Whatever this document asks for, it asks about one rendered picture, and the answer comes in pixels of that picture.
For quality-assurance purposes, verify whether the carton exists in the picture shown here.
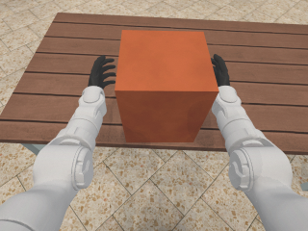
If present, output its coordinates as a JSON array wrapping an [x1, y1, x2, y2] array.
[[115, 30, 219, 142]]

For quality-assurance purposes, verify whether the robot right upper arm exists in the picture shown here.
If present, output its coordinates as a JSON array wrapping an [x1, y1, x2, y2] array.
[[228, 146, 308, 231]]

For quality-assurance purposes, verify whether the left robot hand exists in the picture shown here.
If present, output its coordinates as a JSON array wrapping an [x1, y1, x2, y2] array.
[[88, 55, 116, 89]]

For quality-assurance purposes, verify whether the right robot forearm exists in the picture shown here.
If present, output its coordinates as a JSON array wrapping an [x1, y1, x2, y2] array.
[[211, 86, 293, 184]]

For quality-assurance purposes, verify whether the right robot hand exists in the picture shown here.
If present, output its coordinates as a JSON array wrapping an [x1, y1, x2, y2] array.
[[211, 54, 230, 87]]

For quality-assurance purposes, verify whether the left robot forearm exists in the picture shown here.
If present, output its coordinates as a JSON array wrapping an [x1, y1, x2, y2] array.
[[33, 86, 107, 183]]

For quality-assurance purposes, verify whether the robot left upper arm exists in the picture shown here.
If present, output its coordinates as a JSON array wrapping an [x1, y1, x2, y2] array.
[[0, 144, 94, 231]]

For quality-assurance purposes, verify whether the table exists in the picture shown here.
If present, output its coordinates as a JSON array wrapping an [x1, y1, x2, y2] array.
[[0, 13, 308, 192]]

